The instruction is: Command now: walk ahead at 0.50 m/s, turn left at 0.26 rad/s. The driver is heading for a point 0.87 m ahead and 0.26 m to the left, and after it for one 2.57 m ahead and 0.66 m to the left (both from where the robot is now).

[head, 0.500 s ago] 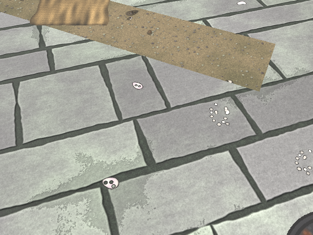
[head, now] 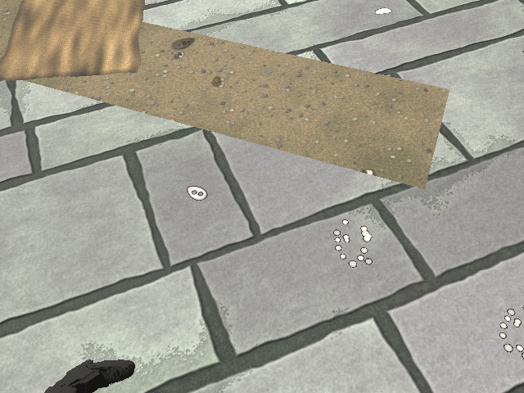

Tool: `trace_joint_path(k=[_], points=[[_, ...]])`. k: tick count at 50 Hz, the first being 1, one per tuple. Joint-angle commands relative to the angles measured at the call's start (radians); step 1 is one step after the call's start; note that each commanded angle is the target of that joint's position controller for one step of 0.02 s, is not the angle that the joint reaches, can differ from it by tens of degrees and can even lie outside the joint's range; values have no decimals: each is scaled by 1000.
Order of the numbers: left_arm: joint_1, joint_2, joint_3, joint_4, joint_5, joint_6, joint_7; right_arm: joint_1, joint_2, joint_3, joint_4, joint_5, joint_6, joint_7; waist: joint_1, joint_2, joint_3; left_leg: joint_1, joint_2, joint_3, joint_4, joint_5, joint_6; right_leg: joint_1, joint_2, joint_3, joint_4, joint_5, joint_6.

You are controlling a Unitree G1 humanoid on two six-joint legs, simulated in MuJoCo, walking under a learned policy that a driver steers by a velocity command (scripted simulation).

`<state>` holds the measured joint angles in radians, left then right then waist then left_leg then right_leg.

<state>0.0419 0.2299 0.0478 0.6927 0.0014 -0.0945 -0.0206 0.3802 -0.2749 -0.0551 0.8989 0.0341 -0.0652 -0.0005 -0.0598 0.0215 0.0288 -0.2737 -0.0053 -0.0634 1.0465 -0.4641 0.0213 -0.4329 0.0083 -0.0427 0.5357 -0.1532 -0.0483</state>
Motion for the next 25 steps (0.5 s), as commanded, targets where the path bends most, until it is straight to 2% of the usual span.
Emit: trace_joint_path(k=[1,2,3,4,6,9,12,15,18,20,21,22,23,24,25], points=[[196,114,38,22,2,1,8,-99,-124,-30,-110,0,-22,-7,123,-99,-115,-469,105,-30,170,90,-1,472,-312,364,-269,16,-178],[160,92,32,25,9,-7,5,-86,-111,-35,-106,-6,-7,-9,87,-117,-78,-413,130,-38,132,134,-1,381,-281,295,-312,40,-158],[141,91,34,32,11,-14,3,-60,-85,-32,-99,-4,7,-8,65,-130,-64,-367,135,-38,118,160,-4,320,-272,254,-349,49,-155],[134,96,38,42,10,-22,3,-51,-60,-29,-98,-4,18,-7,52,-123,-51,-354,138,-37,105,179,-8,283,-272,217,-376,83,-159],[132,118,46,62,14,-31,7,-78,-53,-32,-113,-6,32,-9,40,-99,-24,-388,141,-51,63,253,-17,261,-273,141,-407,147,-159],[150,137,52,89,15,-30,20,-141,-50,-32,-134,-12,31,1,49,-82,-6,-422,134,-52,-82,422,-21,289,-253,29,-416,214,-140],[173,162,57,108,8,-24,31,-244,-33,-21,-164,-15,24,21,86,-68,23,-384,121,8,-252,545,-11,301,-238,-59,-424,217,-115],[233,190,65,137,-3,-8,36,-346,-28,-12,-211,-15,26,38,125,-52,58,-417,115,45,-349,526,7,401,-273,-91,-405,225,-110],[262,213,74,158,-18,15,37,-396,-42,-14,-256,-14,30,54,128,-63,67,-433,93,88,-401,402,40,514,-306,-117,-331,346,-91],[244,244,82,154,-26,28,42,-356,-70,-29,-267,-16,35,59,87,-100,15,-321,33,151,-408,292,76,544,-307,-148,-206,674,-68],[234,257,85,151,-29,37,45,-276,-97,-45,-255,-14,38,58,37,-113,-36,-208,-10,181,-415,252,100,538,-296,-164,-81,827,-55],[217,256,82,147,-32,43,48,-124,-143,-74,-217,-10,39,51,-49,-95,-114,8,-57,192,-485,307,134,472,-259,-193,120,848,-25],[226,225,68,130,-13,38,52,47,-232,-110,-176,-10,47,31,-116,-1,-210,327,32,11,-511,334,191,225,-216,-196,423,568,23],[308,73,21,73,23,10,37,12,-333,-120,-182,-1,38,24,12,250,-275,633,281,-556,-605,205,374,-236,-1,-107,763,-385,86],[219,144,27,63,-15,-33,20,55,-260,-96,-211,-13,26,28,-62,143,-401,692,342,-764,-740,104,411,-344,13,124,871,-446,71]])
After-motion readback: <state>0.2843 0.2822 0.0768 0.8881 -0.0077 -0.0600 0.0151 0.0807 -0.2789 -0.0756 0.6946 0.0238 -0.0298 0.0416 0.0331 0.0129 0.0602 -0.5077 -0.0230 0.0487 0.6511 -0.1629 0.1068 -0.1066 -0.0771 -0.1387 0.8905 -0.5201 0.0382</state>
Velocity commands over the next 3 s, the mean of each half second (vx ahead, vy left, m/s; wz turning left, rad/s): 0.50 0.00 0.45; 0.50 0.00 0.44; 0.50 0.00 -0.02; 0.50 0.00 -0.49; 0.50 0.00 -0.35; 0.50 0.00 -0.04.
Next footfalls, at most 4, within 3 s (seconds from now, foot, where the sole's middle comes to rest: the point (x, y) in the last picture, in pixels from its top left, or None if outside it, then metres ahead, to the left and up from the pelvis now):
0.46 left None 0.37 0.18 -0.77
0.94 right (228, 298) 0.71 0.10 -0.77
1.44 left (104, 268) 0.83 0.45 -0.77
1.98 right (168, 174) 1.18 0.29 -0.77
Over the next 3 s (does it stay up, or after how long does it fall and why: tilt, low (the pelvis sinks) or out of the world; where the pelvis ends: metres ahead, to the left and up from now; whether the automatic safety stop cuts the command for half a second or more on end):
stays up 1.59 0.38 0.00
